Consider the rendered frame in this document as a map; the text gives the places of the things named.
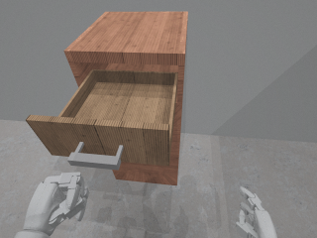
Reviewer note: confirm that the cabinet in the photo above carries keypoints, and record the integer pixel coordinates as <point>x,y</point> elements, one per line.
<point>137,41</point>

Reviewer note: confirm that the drawer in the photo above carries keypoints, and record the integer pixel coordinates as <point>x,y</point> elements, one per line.
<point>111,108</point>

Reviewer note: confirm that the handle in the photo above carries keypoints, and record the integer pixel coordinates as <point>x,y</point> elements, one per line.
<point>95,161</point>

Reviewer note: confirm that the robot left hand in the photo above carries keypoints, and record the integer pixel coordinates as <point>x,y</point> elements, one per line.
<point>55,199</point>

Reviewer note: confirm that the robot right hand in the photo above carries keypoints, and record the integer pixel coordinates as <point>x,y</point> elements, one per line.
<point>261,225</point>

